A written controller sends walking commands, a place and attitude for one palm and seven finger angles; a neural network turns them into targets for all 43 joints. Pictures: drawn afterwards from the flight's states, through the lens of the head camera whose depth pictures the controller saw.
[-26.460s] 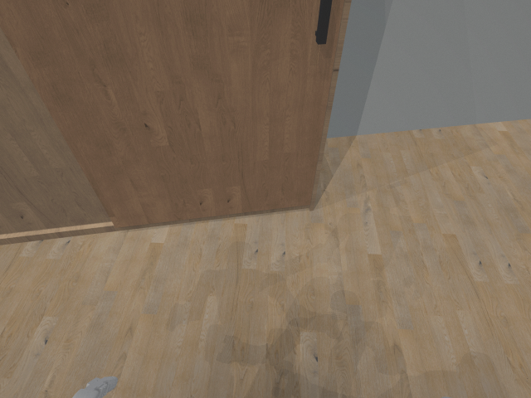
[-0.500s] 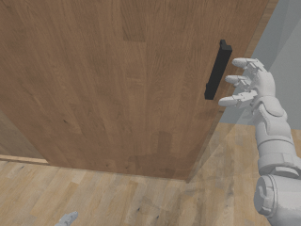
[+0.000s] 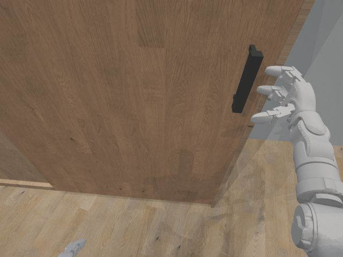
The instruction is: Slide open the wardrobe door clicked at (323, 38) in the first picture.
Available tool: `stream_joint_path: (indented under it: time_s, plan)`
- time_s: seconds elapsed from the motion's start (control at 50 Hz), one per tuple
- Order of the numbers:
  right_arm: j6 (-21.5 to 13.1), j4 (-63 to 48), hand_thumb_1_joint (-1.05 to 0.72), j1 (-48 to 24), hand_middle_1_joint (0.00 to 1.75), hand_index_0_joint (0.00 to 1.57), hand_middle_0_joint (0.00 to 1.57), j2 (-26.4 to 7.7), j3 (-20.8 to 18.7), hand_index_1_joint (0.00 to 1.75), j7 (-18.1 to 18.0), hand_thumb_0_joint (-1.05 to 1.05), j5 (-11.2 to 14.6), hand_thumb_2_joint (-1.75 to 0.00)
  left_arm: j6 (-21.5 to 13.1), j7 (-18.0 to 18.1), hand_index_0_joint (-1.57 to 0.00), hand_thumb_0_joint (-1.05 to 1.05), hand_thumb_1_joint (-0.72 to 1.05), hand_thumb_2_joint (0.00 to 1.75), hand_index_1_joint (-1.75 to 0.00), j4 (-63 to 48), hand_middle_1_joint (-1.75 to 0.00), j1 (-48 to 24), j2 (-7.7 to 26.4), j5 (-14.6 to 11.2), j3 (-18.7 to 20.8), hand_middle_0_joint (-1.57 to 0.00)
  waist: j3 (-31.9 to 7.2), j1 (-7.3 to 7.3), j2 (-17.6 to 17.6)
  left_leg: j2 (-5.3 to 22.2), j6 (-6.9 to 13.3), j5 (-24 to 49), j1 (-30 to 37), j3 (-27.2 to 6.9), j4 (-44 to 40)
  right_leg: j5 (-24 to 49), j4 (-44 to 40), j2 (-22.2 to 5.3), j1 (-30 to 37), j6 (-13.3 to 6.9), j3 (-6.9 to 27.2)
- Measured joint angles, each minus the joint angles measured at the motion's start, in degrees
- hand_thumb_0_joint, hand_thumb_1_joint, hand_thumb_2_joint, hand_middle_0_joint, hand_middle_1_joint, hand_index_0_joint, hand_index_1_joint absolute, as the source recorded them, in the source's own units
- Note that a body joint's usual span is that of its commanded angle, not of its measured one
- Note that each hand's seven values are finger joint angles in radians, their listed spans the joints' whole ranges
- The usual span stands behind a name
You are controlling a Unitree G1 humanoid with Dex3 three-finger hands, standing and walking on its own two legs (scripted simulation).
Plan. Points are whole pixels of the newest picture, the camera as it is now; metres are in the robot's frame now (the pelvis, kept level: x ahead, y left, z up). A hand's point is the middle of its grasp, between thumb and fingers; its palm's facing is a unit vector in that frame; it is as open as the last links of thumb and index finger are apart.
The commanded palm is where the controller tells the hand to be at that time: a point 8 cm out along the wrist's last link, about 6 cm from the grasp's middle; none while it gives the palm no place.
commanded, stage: feel for the door with the fingertips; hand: right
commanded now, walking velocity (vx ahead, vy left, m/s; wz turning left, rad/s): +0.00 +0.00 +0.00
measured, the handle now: (244, 80) +0.51 -0.12 +0.17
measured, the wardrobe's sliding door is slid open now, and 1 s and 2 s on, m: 0.00 0.00 0.00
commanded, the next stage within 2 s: slide the fingers in behind the handle in 0.90 s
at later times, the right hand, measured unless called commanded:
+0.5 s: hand (255, 97) +0.44 -0.13 +0.17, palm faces -0.01 +1.00 +0.01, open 14.0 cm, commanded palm +0.42 -0.19 +0.17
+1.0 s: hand (252, 90) +0.47 -0.13 +0.17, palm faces -0.02 +1.00 +0.02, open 13.7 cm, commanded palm +0.45 -0.19 +0.17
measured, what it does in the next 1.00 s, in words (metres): stands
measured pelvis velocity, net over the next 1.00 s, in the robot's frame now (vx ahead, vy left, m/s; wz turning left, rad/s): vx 0.00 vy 0.00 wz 0.01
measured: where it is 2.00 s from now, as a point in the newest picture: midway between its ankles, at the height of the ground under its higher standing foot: outside the picture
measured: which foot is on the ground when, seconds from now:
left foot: down 0.00-1.00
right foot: down 0.00-1.00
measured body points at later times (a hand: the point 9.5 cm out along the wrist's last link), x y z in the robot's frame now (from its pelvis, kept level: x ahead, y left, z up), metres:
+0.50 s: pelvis +0.00 +0.00 +0.00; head +0.01 +0.01 +0.45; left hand +0.11 +0.25 -0.11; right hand +0.44 -0.19 +0.17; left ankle -0.03 +0.10 -0.74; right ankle +0.01 -0.11 -0.74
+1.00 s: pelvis +0.00 +0.00 +0.00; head +0.02 +0.00 +0.45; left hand +0.05 +0.26 -0.12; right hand +0.46 -0.19 +0.17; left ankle -0.03 +0.10 -0.74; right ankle +0.01 -0.11 -0.74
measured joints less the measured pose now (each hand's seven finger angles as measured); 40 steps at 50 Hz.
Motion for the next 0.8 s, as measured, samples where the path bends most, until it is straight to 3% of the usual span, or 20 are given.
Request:
stream_joint_path:
  time_s: [0.32, 0.46, 0.6, 0.8]
  plan:
    - [1.16, -3.98, 0.5, 1.84, 1.2, 0.3, 0.3, 4.4, 1.99, 1.2, -3.0, -0.01, -0.36, -0.3, 0.18, -0.92, -0.2, 0.01, 0.9, 0.9, -0.3, 0.13, -0.3, -0.02, -0.97, 0.37, -0.06, -0.2, -0.47, -0.34, -0.28, 0.15, -0.17, -0.31, 0.75, -0.48, -0.15, -0.4, -0.29, 0.13, 0.96, -0.13, -0.45]
    - [2.82, -5.19, 0.5, 1.86, 1.2, 0.3, 0.29, 5.37, 2.86, 1.2, -6.01, -0.01, -1.54, -0.3, 0.44, -1.09, -0.2, 0.01, 0.9, 0.9, -0.3, 0.01, -0.3, -0.52, -1.46, 0.59, -0.08, -0.2, -0.19, -0.55, -0.21, 0.16, -0.11, -0.17, 1.56, -0.34, -0.49, -0.18, -0.67, 0.17, 1.74, -0.06, -0.31]
    - [2.78, -0.42, 0.5, -1.81, 1.2, 0.3, 0.3, 4.16, 2.03, 1.2, -5.57, -0.01, -1.79, -0.3, 0.48, -0.57, -0.2, 0.01, 0.9, 0.9, -0.3, 0.49, -0.3, -1.57, -1.52, 0.86, -0.6, -0.2, 0.62, -0.08, 0.32, 0.14, 0.02, 0.18, 1.15, 0.08, -0.51, 0.4, -0.83, 0.19, 1.26, 0.02, 0.11]
    - [-0.8, 6.37, 0.5, -6.97, 1.2, 0.3, 0.3, 2.96, 2.56, 1.2, -4.54, -0.01, -1.86, -0.3, -0.38, -0.75, -0.2, 0.01, 0.9, 0.9, -0.3, 1.64, -0.3, 0.11, -0.57, 0.93, -0.02, -0.2, 0.67, 0.8, 0.16, 0.19, 0.0, 0.14, -0.92, 0.31, 0.28, 0.42, 0.0, 0.23, -0.92, 0.0, 0.34]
